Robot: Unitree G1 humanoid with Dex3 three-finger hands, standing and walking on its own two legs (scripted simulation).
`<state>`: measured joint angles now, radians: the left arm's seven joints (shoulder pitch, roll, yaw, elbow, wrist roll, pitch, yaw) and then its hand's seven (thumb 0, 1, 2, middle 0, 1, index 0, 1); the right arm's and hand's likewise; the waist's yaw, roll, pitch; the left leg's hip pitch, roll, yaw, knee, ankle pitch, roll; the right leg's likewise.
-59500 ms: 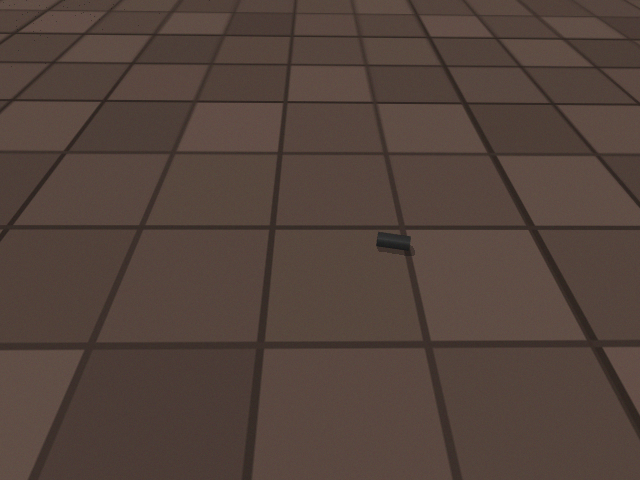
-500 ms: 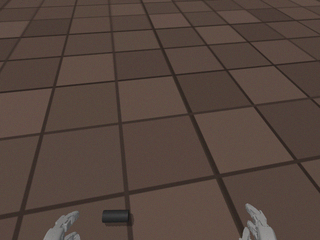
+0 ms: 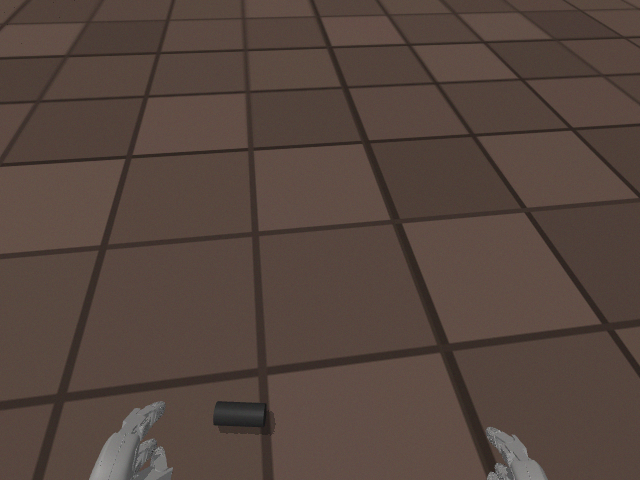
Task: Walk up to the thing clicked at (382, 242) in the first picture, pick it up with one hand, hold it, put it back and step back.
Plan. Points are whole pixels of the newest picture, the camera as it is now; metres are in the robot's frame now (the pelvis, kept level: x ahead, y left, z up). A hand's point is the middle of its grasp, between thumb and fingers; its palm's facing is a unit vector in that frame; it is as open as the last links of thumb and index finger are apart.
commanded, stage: stand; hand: left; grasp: from above
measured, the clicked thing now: (240, 414) +0.45 +0.22 -0.69
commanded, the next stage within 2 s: none
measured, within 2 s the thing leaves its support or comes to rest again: neither
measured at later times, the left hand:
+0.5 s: hand out of the picture +0.04 +0.25 -0.12, palm faces +0.03 -0.94 -0.33, open 7.4 cm
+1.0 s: hand out of the picture +0.05 +0.25 -0.10, palm faces +0.02 -0.94 -0.35, open 7.4 cm
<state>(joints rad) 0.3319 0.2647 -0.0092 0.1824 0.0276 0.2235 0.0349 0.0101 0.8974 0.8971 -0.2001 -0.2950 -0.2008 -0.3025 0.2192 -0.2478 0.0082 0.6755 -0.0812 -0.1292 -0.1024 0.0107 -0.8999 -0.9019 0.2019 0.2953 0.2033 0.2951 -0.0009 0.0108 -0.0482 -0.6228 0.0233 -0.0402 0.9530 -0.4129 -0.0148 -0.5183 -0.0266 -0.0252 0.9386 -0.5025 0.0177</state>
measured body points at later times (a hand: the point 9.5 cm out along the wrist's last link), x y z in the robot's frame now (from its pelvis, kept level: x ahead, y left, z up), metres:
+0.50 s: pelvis +0.01 +0.01 +0.05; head +0.01 +0.02 +0.50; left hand +0.04 +0.30 -0.09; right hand +0.08 -0.26 -0.09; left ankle +0.04 +0.13 -0.69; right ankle -0.01 -0.13 -0.69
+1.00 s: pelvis +0.01 +0.00 +0.06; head +0.01 +0.00 +0.51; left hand +0.05 +0.30 -0.08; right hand +0.07 -0.29 -0.08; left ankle +0.04 +0.13 -0.69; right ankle -0.01 -0.13 -0.69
